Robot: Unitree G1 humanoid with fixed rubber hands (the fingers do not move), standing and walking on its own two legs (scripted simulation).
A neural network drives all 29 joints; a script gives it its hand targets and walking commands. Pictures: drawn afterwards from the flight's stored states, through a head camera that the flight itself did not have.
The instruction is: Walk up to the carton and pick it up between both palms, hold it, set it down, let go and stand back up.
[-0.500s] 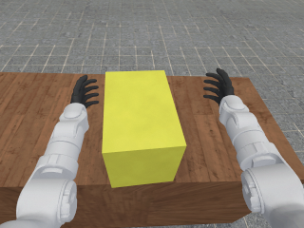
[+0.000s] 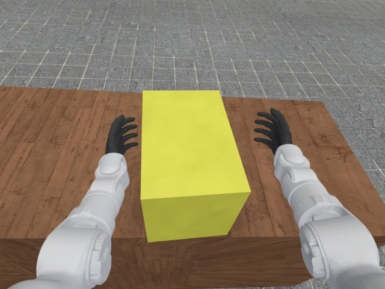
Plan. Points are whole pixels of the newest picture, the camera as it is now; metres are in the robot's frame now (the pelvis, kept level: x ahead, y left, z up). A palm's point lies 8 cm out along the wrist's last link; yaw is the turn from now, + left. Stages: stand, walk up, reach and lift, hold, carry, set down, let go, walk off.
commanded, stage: reach and lift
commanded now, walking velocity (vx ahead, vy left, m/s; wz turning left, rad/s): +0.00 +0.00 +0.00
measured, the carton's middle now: (185, 162) +0.41 +0.04 +0.01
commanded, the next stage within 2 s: none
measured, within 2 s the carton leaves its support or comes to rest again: leaves its support in 1.78 s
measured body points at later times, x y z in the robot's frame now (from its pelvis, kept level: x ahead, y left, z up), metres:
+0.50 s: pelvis +0.00 +0.00 +0.00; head +0.03 +0.02 +0.45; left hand +0.41 +0.17 +0.06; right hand +0.43 -0.12 +0.08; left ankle +0.02 +0.11 -0.74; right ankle -0.02 -0.12 -0.74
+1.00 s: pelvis +0.00 -0.01 +0.00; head +0.04 +0.00 +0.45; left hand +0.40 +0.16 +0.06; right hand +0.42 -0.12 +0.08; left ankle +0.02 +0.11 -0.74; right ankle -0.02 -0.12 -0.74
